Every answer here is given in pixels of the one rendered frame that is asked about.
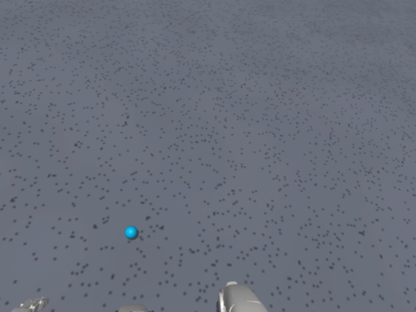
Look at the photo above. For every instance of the ball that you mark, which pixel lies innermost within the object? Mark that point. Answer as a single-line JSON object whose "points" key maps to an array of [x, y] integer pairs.
{"points": [[131, 232]]}

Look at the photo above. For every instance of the left robot hand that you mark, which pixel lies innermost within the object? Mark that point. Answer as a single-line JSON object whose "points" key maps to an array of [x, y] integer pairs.
{"points": [[31, 305]]}

